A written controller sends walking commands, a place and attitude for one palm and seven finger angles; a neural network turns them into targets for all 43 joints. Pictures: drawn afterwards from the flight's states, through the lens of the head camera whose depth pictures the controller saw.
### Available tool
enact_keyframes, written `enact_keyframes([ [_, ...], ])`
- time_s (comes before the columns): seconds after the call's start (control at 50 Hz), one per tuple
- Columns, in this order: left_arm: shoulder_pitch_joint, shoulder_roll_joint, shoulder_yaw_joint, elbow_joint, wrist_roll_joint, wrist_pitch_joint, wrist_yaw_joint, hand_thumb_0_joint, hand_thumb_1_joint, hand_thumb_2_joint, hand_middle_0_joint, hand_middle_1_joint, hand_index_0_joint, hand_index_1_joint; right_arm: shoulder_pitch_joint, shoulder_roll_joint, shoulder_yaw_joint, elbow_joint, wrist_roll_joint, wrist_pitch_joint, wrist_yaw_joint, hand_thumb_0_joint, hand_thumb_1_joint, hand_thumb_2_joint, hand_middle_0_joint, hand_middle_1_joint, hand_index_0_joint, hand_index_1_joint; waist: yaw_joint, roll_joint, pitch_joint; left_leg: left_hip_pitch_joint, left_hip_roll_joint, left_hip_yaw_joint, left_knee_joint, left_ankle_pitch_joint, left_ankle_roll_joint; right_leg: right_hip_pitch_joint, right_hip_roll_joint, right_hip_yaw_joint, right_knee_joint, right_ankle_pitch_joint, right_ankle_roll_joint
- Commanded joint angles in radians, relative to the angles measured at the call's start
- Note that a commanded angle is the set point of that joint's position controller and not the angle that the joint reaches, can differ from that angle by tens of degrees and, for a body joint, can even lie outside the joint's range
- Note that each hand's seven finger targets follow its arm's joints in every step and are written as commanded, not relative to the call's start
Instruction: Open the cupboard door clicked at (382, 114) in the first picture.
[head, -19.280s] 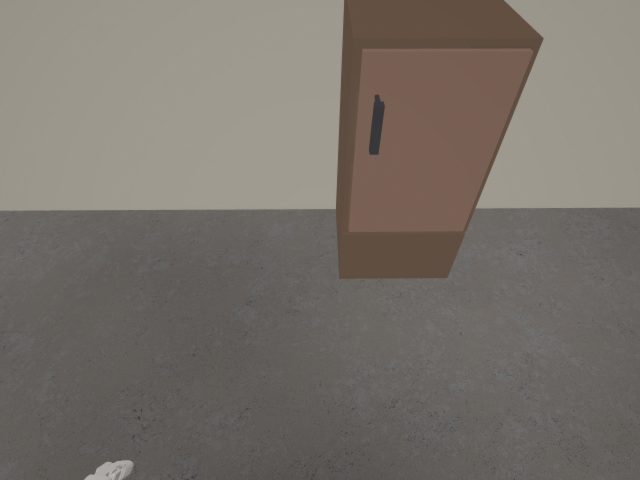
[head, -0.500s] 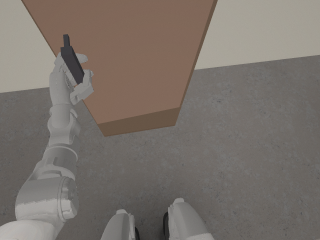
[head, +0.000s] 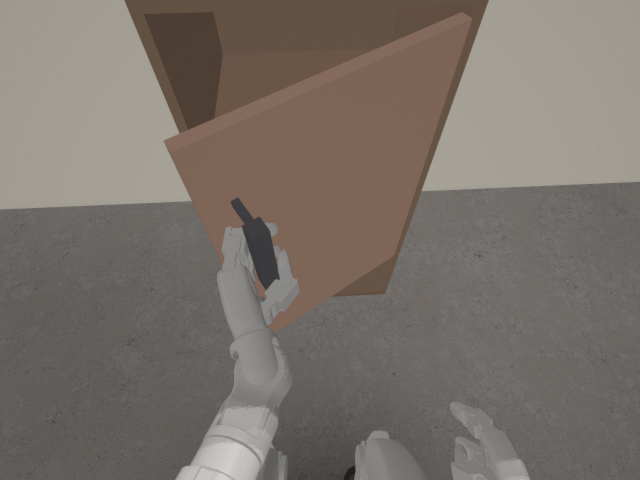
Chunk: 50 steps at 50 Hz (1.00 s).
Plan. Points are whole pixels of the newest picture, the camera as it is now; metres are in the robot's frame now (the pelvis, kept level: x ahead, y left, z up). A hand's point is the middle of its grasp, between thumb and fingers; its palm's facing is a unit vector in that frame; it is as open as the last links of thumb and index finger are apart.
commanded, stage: pull the door open along its arc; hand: left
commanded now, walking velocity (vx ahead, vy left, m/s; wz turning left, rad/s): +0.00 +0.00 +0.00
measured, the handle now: (255, 245) +0.40 +0.10 +0.03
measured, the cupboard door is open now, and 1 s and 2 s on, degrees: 31 44 45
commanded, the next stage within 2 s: open thumb and fingers to let go in 0.32 s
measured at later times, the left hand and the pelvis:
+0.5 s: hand (337, 323) +0.30 -0.01 +0.02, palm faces +0.29 -0.95 -0.10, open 6.5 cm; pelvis +0.00 -0.06 +0.00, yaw +3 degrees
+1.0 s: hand (320, 327) +0.29 +0.01 +0.02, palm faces +0.43 -0.90 -0.07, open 13.4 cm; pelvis -0.03 -0.07 -0.01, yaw +3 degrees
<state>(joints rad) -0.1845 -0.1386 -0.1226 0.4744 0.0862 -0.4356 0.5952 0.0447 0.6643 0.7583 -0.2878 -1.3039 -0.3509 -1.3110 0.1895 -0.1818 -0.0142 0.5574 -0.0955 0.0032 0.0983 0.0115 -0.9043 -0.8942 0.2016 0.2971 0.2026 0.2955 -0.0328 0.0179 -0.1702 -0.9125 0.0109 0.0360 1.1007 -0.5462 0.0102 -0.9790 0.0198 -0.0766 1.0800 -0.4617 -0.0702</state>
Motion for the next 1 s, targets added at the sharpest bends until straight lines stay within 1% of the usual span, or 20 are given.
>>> enact_keyframes([
  [0.0,-0.074,-0.141,-0.071,-0.242,0.096,-0.012,0.085,0.000,0.900,0.900,-0.400,-1.350,-0.400,-1.350,-0.012,-0.076,-0.025,-0.099,-0.006,-0.066,-0.016,0.000,-0.900,-0.900,0.200,0.300,0.200,0.300,0.012,-0.060,-0.386,0.154,-0.024,-0.027,-0.107,0.387,-0.014,0.353,-0.008,0.020,-0.124,0.403,0.022],
  [0.06,-0.012,-0.203,-0.127,-0.283,0.048,0.035,0.075,0.000,0.900,0.900,-0.400,-1.350,-0.400,-1.350,-0.063,-0.068,-0.019,-0.096,0.007,-0.083,-0.015,0.000,-0.900,-0.900,0.200,0.300,0.200,0.300,0.013,-0.096,-0.367,0.145,-0.034,-0.028,-0.120,0.313,-0.016,0.394,-0.022,0.036,-0.165,0.367,0.035],
  [0.12,0.136,-0.244,-0.180,-0.354,0.023,0.067,0.052,0.000,0.900,0.900,-0.400,-1.350,-0.400,-1.350,-0.099,-0.052,-0.008,-0.102,0.017,-0.095,-0.010,0.000,-0.900,-0.900,0.200,0.300,0.200,0.300,0.024,-0.121,-0.373,0.134,-0.039,-0.033,-0.119,0.296,-0.020,0.453,-0.040,0.058,-0.186,0.421,0.046],
  [0.16,0.200,-0.253,-0.206,-0.407,0.021,0.085,0.043,0.000,0.900,0.900,-0.400,-1.350,-0.400,-1.350,-0.111,-0.045,-0.001,-0.104,0.020,-0.102,-0.009,0.000,-0.900,-0.900,0.200,0.300,0.200,0.300,0.020,-0.126,-0.352,0.128,-0.043,-0.036,-0.116,0.284,-0.022,0.468,-0.052,0.072,-0.199,0.434,0.053],
  [0.2,0.316,-0.247,-0.229,-0.463,0.024,0.107,0.020,0.000,0.900,0.900,-0.400,-1.350,-0.400,-1.350,-0.123,-0.040,0.006,-0.118,0.026,-0.108,-0.004,0.000,-0.900,-0.900,0.200,0.300,0.200,0.300,0.033,-0.090,-0.340,0.116,-0.049,-0.035,-0.113,0.275,-0.026,0.493,-0.064,0.094,-0.216,0.463,0.055],
  [0.22,0.339,-0.254,-0.247,-0.486,0.020,0.116,0.009,0.000,0.900,0.900,-0.400,-1.350,-0.400,-1.350,-0.124,-0.034,0.010,-0.120,0.030,-0.109,-0.003,0.000,-0.900,-0.900,0.200,0.300,0.200,0.300,0.024,-0.090,-0.320,0.111,-0.051,-0.036,-0.109,0.266,-0.027,0.498,-0.074,0.109,-0.227,0.471,0.061],
  [0.28,0.281,-0.185,-0.213,-0.473,0.028,0.128,0.003,0.000,0.900,0.900,-0.400,-1.350,-0.400,-1.350,-0.123,-0.037,0.016,-0.127,0.033,-0.110,-0.021,0.000,-0.900,-0.900,0.200,0.300,0.200,0.300,0.000,-0.116,-0.258,0.054,-0.060,-0.053,-0.084,0.195,-0.032,0.495,-0.105,0.196,-0.273,0.399,0.081],
  [0.34,0.208,-0.135,-0.172,-0.431,0.033,0.130,0.004,0.000,0.900,0.900,-0.400,-1.350,-0.400,-1.350,-0.110,-0.041,0.016,-0.127,0.033,-0.112,-0.039,0.000,-0.900,-0.900,0.200,0.300,0.200,0.300,-0.007,-0.129,-0.227,0.001,-0.066,-0.066,-0.065,0.150,-0.034,0.498,-0.123,0.256,-0.296,0.348,0.087],
  [0.38,0.134,-0.102,-0.135,-0.407,0.031,0.117,0.011,0.000,0.900,0.900,-0.400,-1.350,-0.400,-1.350,-0.106,-0.047,0.013,-0.119,0.033,-0.116,-0.050,0.000,-0.900,-0.900,0.200,0.300,0.200,0.300,-0.014,-0.137,-0.220,-0.034,-0.069,-0.075,-0.049,0.120,-0.034,0.486,-0.131,0.284,-0.299,0.297,0.090],
  [0.4,0.032,-0.059,-0.094,-0.393,0.029,0.107,0.022,0.000,0.900,0.900,-0.400,-1.350,-0.400,-1.350,-0.104,-0.051,0.014,-0.105,0.031,-0.115,-0.059,0.000,-0.900,-0.900,0.200,0.300,0.200,0.300,-0.028,-0.151,-0.205,-0.061,-0.068,-0.080,-0.034,0.101,-0.031,0.469,-0.136,0.298,-0.301,0.267,0.094],
  [0.44,0.050,-0.062,-0.070,-0.364,0.022,0.095,0.029,0.000,0.760,0.840,-0.390,-1.335,-0.390,-1.335,-0.109,-0.048,0.007,-0.098,0.026,-0.119,-0.069,0.000,-0.900,-0.900,0.200,0.300,0.200,0.300,-0.016,-0.171,-0.247,-0.101,-0.070,-0.089,-0.019,0.084,-0.035,0.507,-0.148,0.332,-0.297,0.257,0.099],
  [0.56,0.091,-0.106,-0.063,-0.421,0.005,0.075,0.056,0.000,0.340,0.660,-0.360,-1.290,-0.360,-1.290,-0.100,-0.049,-0.013,-0.097,0.019,-0.136,-0.073,0.000,-0.900,-0.900,0.200,0.300,0.200,0.300,0.002,-0.160,-0.372,-0.110,-0.069,-0.092,-0.011,0.123,-0.039,0.569,-0.150,0.318,-0.253,0.392,0.133],
  [0.64,0.111,-0.088,-0.067,-0.442,0.010,0.076,0.050,0.000,0.060,0.540,-0.340,-1.260,-0.340,-1.260,-0.089,-0.056,-0.019,-0.094,0.020,-0.141,-0.077,0.000,-0.900,-0.900,0.200,0.300,0.200,0.300,-0.006,-0.164,-0.379,-0.134,-0.067,-0.090,-0.003,0.124,-0.040,0.591,-0.158,0.332,-0.250,0.435,0.145],
  [0.68,0.083,-0.082,-0.074,-0.459,0.009,0.072,0.047,0.000,-0.080,0.480,-0.330,-1.245,-0.330,-1.245,-0.089,-0.062,-0.020,-0.091,0.021,-0.145,-0.080,0.000,-0.900,-0.900,0.200,0.300,0.200,0.300,-0.016,-0.163,-0.360,-0.141,-0.065,-0.092,-0.001,0.106,-0.038,0.574,-0.161,0.343,-0.264,0.382,0.153],
  [0.74,0.065,-0.064,-0.065,-0.447,0.009,0.066,0.045,0.000,-0.290,0.390,-0.315,-1.222,-0.315,-1.222,-0.096,-0.068,-0.020,-0.086,0.021,-0.151,-0.086,0.000,-0.900,-0.900,0.200,0.300,0.200,0.300,-0.015,-0.171,-0.324,-0.145,-0.061,-0.095,-0.001,0.090,-0.035,0.527,-0.155,0.332,-0.271,0.270,0.121],
  [0.8,0.033,-0.072,-0.077,-0.443,0.013,0.057,0.045,0.000,-0.500,0.300,-0.300,-1.200,-0.300,-1.200,-0.099,-0.073,-0.022,-0.079,0.021,-0.163,-0.089,0.000,-0.900,-0.900,0.200,0.300,0.200,0.300,-0.022,-0.173,-0.320,-0.153,-0.059,-0.098,0.009,0.076,-0.033,0.503,-0.155,0.342,-0.280,0.210,0.150],
  [0.84,0.022,-0.074,-0.077,-0.424,0.010,0.056,0.045,0.000,-0.500,0.300,-0.300,-1.200,-0.300,-1.200,-0.101,-0.074,-0.022,-0.074,0.019,-0.169,-0.090,0.000,-0.900,-0.900,0.200,0.300,0.200,0.300,-0.023,-0.177,-0.307,-0.148,-0.059,-0.096,0.010,0.074,-0.030,0.477,-0.151,0.328,-0.277,0.168,0.123],
  [0.88,0.003,-0.078,-0.088,-0.441,0.019,0.050,0.048,0.000,-0.500,0.300,-0.283,-1.100,-0.283,-1.100,-0.092,-0.075,-0.026,-0.076,0.019,-0.170,-0.091,0.000,-0.900,-0.900,0.200,0.300,0.200,0.300,-0.018,-0.148,-0.334,-0.124,-0.059,-0.090,0.005,0.086,-0.029,0.467,-0.143,0.308,-0.261,0.153,0.108],
  [0.94,-0.010,-0.083,-0.098,-0.443,0.022,0.056,0.051,0.000,-0.500,0.300,-0.258,-0.950,-0.258,-0.950,-0.084,-0.074,-0.025,-0.075,0.019,-0.173,-0.090,0.000,-0.900,-0.900,0.200,0.300,0.200,0.300,-0.024,-0.141,-0.351,-0.126,-0.060,-0.089,0.010,0.086,-0.026,0.475,-0.148,0.316,-0.263,0.173,0.146],
  [0.98,-0.016,-0.090,-0.102,-0.430,0.023,0.065,0.056,0.000,-0.500,0.300,-0.242,-0.850,-0.242,-0.850,-0.087,-0.072,-0.023,-0.079,0.019,-0.174,-0.090,0.000,-0.900,-0.900,0.200,0.300,0.200,0.300,-0.023,-0.146,-0.341,-0.119,-0.060,-0.086,0.005,0.082,-0.025,0.464,-0.142,0.300,-0.265,0.145,0.120],
])
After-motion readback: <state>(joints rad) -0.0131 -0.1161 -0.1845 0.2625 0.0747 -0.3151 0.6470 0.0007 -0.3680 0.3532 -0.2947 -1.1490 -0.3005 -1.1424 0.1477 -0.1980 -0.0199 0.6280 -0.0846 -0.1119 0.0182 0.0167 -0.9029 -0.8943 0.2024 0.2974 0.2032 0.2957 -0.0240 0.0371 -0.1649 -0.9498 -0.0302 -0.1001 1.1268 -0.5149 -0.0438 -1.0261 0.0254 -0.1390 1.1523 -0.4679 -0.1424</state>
